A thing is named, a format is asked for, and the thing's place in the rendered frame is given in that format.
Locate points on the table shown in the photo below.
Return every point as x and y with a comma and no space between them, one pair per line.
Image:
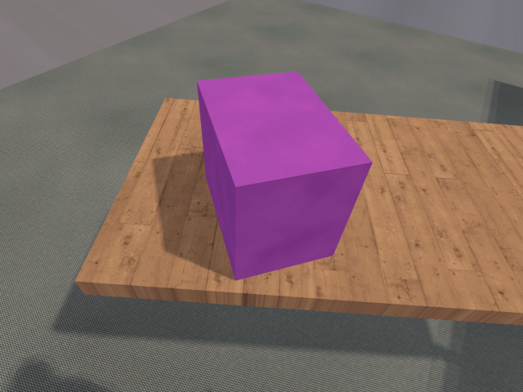
436,231

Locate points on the carton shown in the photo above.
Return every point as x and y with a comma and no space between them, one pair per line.
283,172

